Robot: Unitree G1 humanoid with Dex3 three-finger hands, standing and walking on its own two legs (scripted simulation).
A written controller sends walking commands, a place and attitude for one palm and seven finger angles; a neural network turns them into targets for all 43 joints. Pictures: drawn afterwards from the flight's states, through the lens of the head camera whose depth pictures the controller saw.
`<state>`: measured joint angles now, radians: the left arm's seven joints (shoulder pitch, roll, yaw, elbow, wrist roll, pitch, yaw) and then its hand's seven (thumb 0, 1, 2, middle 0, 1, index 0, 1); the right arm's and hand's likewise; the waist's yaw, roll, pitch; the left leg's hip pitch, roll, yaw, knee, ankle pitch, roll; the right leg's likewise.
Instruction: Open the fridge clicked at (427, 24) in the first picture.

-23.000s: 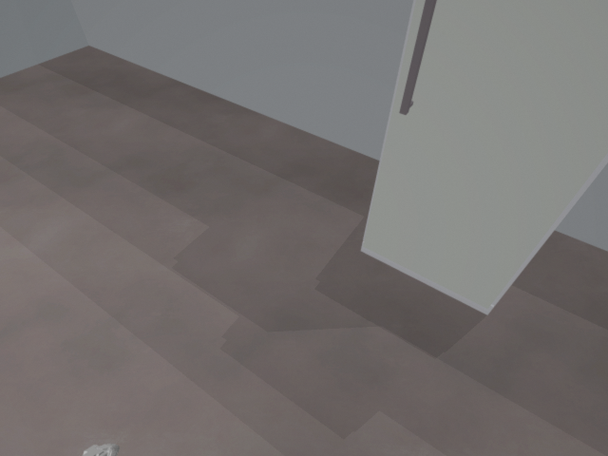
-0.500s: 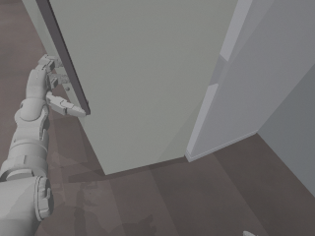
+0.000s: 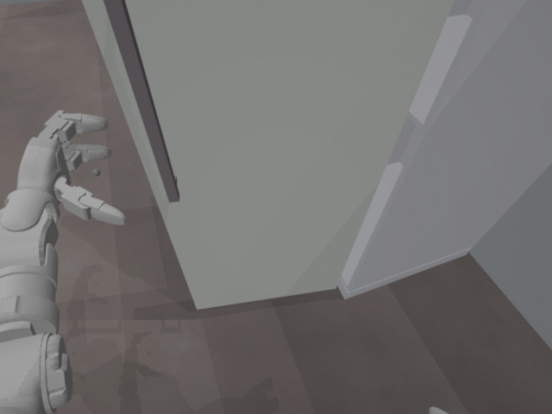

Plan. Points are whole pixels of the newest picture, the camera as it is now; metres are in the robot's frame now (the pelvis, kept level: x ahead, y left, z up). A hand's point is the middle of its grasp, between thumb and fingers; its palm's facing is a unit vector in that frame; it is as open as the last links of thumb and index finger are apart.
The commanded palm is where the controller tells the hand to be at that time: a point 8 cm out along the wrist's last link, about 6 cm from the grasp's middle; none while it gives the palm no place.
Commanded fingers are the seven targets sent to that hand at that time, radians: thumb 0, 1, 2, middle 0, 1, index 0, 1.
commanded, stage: slip the hand off the handle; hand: left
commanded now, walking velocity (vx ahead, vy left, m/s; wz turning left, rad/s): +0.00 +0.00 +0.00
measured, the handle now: (151, 112) +0.51 +0.21 +0.16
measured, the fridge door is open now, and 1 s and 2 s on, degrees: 79 79 79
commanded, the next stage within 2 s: draw the hand back to the body in 0.64 s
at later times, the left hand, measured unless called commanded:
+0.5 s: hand (91, 220) +0.33 +0.25 +0.12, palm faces +0.13 -0.96 -0.23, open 14.6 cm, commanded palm +0.29 +0.29 +0.14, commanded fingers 0.00 -0.55 0.20 -0.25 -1.15 -0.25 -1.15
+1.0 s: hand (69, 246) +0.28 +0.25 +0.14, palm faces +0.24 -0.97 -0.02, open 14.7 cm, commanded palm +0.24 +0.29 +0.15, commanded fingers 0.00 -0.55 0.20 -0.25 -1.15 -0.25 -1.15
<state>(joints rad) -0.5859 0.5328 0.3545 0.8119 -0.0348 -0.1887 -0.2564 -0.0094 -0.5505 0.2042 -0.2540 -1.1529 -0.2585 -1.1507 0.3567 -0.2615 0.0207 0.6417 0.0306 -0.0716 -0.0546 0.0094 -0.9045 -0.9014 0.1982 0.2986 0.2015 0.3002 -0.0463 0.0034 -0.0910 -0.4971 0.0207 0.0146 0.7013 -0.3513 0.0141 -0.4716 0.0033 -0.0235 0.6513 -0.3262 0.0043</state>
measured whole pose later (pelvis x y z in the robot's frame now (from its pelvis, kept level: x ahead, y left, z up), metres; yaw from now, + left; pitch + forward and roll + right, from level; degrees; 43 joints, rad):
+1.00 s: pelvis -0.01 -0.02 +0.01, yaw +2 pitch +0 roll -1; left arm -0.12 0.35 0.34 0.20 -0.27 0.08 -0.18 -0.01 -0.55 0.20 -0.25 -1.15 -0.25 -1.15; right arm 0.24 -0.24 0.07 0.66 0.05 -0.25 -0.13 0.01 -0.90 -0.90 0.20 0.30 0.20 0.30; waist 0.05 0.03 -0.07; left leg -0.32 0.02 -0.02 0.62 -0.31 -0.01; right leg -0.30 0.01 -0.06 0.60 -0.31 -0.02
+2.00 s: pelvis +0.00 -0.01 +0.02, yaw +1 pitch -5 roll +0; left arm 0.43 0.34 0.35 -0.34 -0.06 -0.07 0.11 0.01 0.65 0.79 -0.22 -0.44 -0.22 -0.44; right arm 0.21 -0.22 0.03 0.67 -0.02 -0.15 -0.09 0.01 -0.90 -0.90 0.20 0.30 0.20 0.30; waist 0.08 0.03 0.00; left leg -0.09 0.01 0.01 0.43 -0.25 0.01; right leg -0.07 -0.01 -0.03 0.41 -0.25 0.00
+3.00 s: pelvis -0.06 +0.01 +0.01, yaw +1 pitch -1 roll -1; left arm 0.49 0.40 0.43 -0.44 0.00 -0.21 0.14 0.02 0.89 0.90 -0.21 -0.30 -0.22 -0.30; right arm 0.23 -0.22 0.02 0.56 0.00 -0.07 -0.10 0.01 -0.90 -0.90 0.20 0.30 0.20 0.30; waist 0.02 0.00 0.02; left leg -0.37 -0.01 0.02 0.60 -0.22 0.05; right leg -0.34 -0.03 -0.02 0.56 -0.20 0.03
